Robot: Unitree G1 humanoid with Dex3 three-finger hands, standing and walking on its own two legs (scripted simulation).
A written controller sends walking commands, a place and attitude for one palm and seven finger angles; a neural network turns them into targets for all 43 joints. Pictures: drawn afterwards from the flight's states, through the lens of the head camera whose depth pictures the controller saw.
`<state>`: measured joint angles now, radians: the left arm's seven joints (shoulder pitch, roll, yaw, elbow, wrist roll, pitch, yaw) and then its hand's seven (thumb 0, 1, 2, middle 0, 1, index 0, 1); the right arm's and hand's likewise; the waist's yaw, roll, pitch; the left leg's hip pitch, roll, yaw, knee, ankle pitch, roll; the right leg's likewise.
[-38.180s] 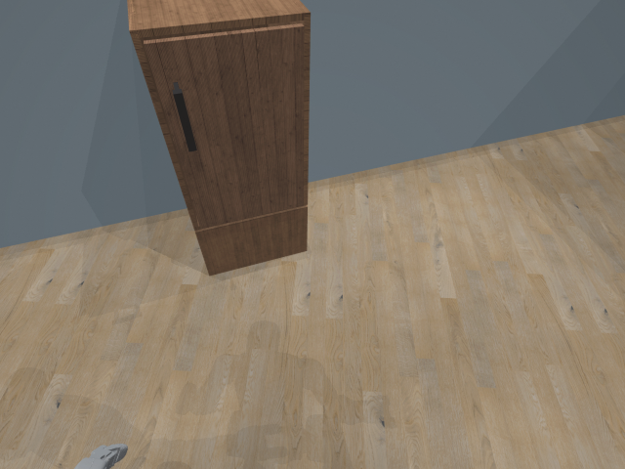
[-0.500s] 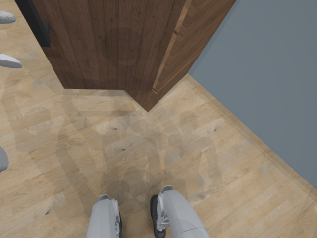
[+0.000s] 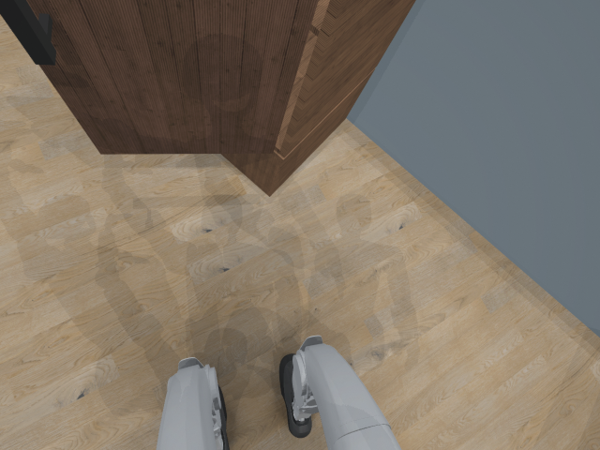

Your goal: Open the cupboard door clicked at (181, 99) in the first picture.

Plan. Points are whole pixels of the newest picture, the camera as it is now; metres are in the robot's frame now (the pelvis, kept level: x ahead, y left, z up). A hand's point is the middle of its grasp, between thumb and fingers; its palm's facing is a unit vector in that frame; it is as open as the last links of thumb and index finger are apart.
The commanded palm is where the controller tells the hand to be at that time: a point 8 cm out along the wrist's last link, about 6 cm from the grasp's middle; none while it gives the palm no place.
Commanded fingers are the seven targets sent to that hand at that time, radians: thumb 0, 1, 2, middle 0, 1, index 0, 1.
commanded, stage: slide the fingers in behind the handle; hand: left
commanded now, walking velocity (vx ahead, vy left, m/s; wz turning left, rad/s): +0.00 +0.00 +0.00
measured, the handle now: out of the picture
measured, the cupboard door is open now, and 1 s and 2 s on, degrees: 46 46 47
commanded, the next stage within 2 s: close the thumb around the handle in 1.52 s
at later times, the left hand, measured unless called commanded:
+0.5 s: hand out of the picture +0.57 +0.25 +0.07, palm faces -0.04 -1.00 -0.04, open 14.0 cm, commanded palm +0.56 +0.26 +0.07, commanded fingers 0.00 -0.50 0.30 -0.30 -1.20 -0.30 -1.20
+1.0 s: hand (31, 32) +0.57 +0.21 +0.06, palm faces -0.02 -1.00 -0.03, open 14.0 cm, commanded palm +0.55 +0.23 +0.07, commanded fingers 0.00 -0.50 0.30 -0.30 -1.20 -0.30 -1.20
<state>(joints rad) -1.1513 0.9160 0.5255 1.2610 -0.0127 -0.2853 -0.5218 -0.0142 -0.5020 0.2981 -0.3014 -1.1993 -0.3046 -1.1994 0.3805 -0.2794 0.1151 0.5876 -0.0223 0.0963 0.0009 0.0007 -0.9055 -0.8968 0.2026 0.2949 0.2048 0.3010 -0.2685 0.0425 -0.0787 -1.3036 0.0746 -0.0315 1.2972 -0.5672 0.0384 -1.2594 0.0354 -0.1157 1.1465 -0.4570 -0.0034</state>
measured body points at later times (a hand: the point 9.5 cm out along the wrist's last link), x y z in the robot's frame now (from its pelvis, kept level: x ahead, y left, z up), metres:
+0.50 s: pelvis +0.01 +0.01 +0.01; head +0.21 +0.06 +0.41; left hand +0.56 +0.31 +0.07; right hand -0.02 -0.25 -0.08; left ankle +0.00 +0.09 -0.62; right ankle +0.03 -0.13 -0.62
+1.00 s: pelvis +0.01 +0.00 +0.01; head +0.21 +0.04 +0.42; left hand +0.56 +0.27 +0.07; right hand +0.00 -0.26 -0.08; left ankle +0.00 +0.09 -0.62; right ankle +0.03 -0.13 -0.62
